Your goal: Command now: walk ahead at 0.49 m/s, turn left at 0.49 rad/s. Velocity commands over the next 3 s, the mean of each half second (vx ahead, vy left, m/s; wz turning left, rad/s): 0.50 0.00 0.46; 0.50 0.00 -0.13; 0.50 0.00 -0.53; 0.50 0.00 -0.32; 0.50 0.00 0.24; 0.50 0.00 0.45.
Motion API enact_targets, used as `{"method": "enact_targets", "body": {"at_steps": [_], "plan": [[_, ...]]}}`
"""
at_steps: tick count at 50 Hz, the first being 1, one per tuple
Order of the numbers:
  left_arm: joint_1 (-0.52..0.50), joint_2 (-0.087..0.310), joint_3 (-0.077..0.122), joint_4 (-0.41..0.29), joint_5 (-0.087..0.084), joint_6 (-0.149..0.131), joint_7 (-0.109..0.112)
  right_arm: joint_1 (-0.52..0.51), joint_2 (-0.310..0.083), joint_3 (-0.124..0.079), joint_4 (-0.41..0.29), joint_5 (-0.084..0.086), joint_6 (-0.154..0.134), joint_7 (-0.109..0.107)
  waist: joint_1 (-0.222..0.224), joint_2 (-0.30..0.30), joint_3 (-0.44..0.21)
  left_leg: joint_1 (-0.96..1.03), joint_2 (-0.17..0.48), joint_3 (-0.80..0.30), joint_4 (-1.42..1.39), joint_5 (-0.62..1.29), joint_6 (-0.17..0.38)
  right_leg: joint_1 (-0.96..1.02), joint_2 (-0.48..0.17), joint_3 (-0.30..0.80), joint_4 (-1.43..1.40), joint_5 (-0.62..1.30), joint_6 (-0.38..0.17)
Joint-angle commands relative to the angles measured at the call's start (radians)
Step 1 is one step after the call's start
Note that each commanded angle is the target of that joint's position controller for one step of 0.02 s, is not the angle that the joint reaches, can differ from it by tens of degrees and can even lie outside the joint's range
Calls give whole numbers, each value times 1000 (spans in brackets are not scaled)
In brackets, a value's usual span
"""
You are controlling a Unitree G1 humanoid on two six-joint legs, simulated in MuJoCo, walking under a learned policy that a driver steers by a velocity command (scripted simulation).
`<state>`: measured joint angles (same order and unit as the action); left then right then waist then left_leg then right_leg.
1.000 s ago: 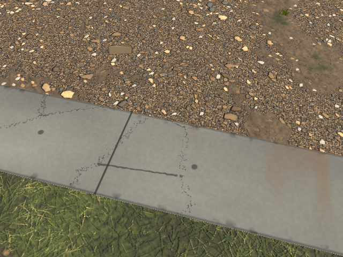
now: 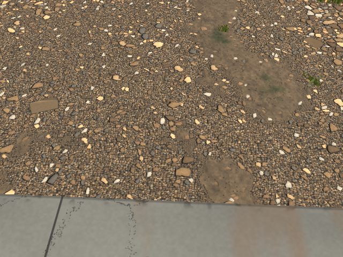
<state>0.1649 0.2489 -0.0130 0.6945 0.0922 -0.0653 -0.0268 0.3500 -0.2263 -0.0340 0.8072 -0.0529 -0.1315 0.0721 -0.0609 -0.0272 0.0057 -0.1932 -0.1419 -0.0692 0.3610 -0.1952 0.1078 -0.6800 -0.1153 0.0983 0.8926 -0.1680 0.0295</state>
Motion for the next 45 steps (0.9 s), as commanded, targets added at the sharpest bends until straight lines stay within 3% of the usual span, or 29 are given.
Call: {"method": "enact_targets", "body": {"at_steps": [1, 5, 7, 8, 9, 10, 11, 12, 13, 14, 15, 16, 19, 21, 24, 27, 31, 32, 33, 34, 35, 36, 37, 38, 39, 40, 42, 43, 45], "plan": [[-65, 53, -12, -78, -10, 7, -1, -34, -187, -44, -81, 0, -22, 28, 12, 65, 19, -174, 230, -218, -134, 77, 186, 170, 38, -71, -183, 112, 24], [-168, 93, -14, -108, -19, -11, 4, 49, -191, -46, -55, -7, -1, 35, -20, 84, 24, 11, 296, -324, -55, 152, 184, 161, 76, -64, -336, 124, -4], [-174, 110, -12, -110, -37, -25, 13, 34, -197, -49, -45, -10, 10, 27, 5, 83, 24, 70, 307, -350, -15, 187, 148, 224, 86, -69, -418, 143, -44], [-123, 141, 2, -98, -53, -36, 19, 20, -197, -48, -39, -17, 12, 24, 44, 83, 0, 41, 277, -332, 37, 277, 107, 351, 92, -83, -431, 184, -83], [17, 180, 24, -64, -65, -54, 25, 1, -175, -40, -43, -28, 7, 22, 110, 59, -81, -55, 207, -287, 175, 353, 43, 583, 58, -70, -373, 236, -152], [243, 236, 41, -16, -52, -69, 32, 53, -57, -6, -84, -33, -9, 14, 152, -152, -335, -240, 24, -163, 491, 158, -43, 992, -143, 172, -368, 393, -359], [404, 207, 27, 21, -46, -53, 30, 138, -1, 13, -88, -37, -25, 22, 176, -304, -506, -559, -64, -115, 764, -411, -85, 1321, -352, 593, -492, 221, -507], [389, 187, 35, 40, -39, -56, 32, -28, -88, -12, -94, -17, -19, 24, 220, -101, -181, -743, 43, -99, 923, -324, -63, 1091, -317, 550, -579, -15, -371], [260, 148, 28, 26, -53, -55, 32, -55, -89, -14, -77, -7, -10, 0, 166, -71, -56, -737, 117, -65, 946, -203, -49, 879, -281, 387, -622, -177, -295], [190, 67, 5, 13, -54, -48, 40, -32, -93, -13, -54, -12, -1, -18, 134, -59, -55, -658, 176, -55, 885, -111, -46, 769, -246, 293, -672, -175, -271], [180, 27, -6, 25, -53, -47, 45, -52, -66, -3, -54, -26, 7, -21, 114, -59, -39, -595, 211, -56, 829, -48, -43, 699, -202, 211, -711, -64, -255], [162, 21, -5, 21, -48, -43, 53, -77, -52, 4, -60, -34, 12, -14, 103, -64, -46, -550, 220, -36, 811, -59, -57, 669, -194, 170, -738, 19, -264], [145, 61, 22, 36, -31, -60, 51, -145, -38, 8, -66, -11, 23, 7, 95, -45, -22, -548, 227, 8, 664, -1, -88, 635, -142, 7, -792, 128, -270], [166, 89, 35, 55, -15, -65, 33, -183, -30, 17, -73, -12, 33, 17, 101, -27, -1, -539, 227, 47, 532, 119, -95, 600, -130, -65, -806, 215, -287], [210, 95, 38, 103, -16, -64, -6, -241, -26, 26, -100, -10, 56, 23, 96, -37, 26, -433, 211, 74, 379, 241, -78, 525, -118, -136, -803, 310, -282], [239, 107, 40, 148, -15, -70, -28, -297, -65, 19, -126, -9, 70, 12, 92, -46, 50, -451, 206, 46, 300, 263, -48, 615, -152, -134, -778, 316, -272], [334, 132, 49, 214, -22, -51, -22, -400, -85, 7, -159, -10, 65, -4, 126, -33, 76, -461, 169, 79, 181, 163, -18, 809, -178, -133, -725, 357, -246], [349, 145, 52, 228, -23, -43, -21, -414, -89, 2, -166, -6, 61, -7, 117, -40, 72, -401, 149, 104, 152, 148, -7, 816, -176, -133, -695, 442, -242], [343, 162, 56, 237, -26, -38, -22, -394, -105, -7, -167, 4, 54, -11, 80, -43, 55, -274, 121, 139, 120, 172, 14, 781, -160, -148, -640, 577, -232], [331, 175, 60, 235, -19, -41, -24, -326, -134, -21, -155, 14, 46, -19, 38, -48, 0, -63, 109, 142, 165, 204, 49, 680, -121, -178, -547, 704, -199], [335, 129, 48, 216, -7, -51, -28, -143, -195, -41, -105, 16, 34, -29, -8, 24, -180, 300, 172, 80, 289, 350, 140, 509, -30, -224, -314, 599, -129], [455, -10, -3, 198, 11, -66, -42, 123, -202, -39, -48, 15, 39, -34, -65, 230, -456, 804, 449, -346, 154, 168, 348, 131, 121, -197, 4, 54, -61], [310, 39, 15, 199, -17, -63, -69, 306, -168, -38, 16, -15, 39, -52, -148, 169, -378, 786, 504, -550, -22, 0, 286, -34, 165, -86, 239, -379, -89], [181, 70, 38, 173, -41, -65, -65, 257, -187, -51, 49, -24, 25, -62, -126, 150, -114, 536, 471, -425, -76, -131, 170, -120, 97, -14, 355, -319, -128], [151, 94, 51, 175, -36, -69, -40, 130, -159, -49, 35, 1, 21, -72, -72, 137, -3, 309, 461, -311, -106, -95, 144, -89, 37, -19, 361, -259, -135], [179, 74, 45, 171, -16, -69, -23, 66, -102, -27, 29, 10, 23, -80, -10, 120, -30, 194, 452, -231, -128, 8, 147, 8, 0, -10, 325, -222, -146], [170, -20, 19, 163, -5, -53, -22, -40, 0, 6, -1, 3, 21, -85, 67, 83, -27, 36, 443, -118, -181, 154, 138, 119, -38, -9, 279, -167, -135], [167, -39, 16, 158, -12, -46, -26, -64, 11, 8, -6, 0, 13, -88, 84, 72, -20, 8, 429, -70, -211, 182, 131, 129, -38, -15, 245, -148, -127], [131, -19, 22, 145, -19, -39, -44, -57, -23, 0, 1, -11, -2, -87, 89, 64, 6, -15, 401, 41, -253, 257, 126, 105, -32, -36, 138, -41, -111]]}}
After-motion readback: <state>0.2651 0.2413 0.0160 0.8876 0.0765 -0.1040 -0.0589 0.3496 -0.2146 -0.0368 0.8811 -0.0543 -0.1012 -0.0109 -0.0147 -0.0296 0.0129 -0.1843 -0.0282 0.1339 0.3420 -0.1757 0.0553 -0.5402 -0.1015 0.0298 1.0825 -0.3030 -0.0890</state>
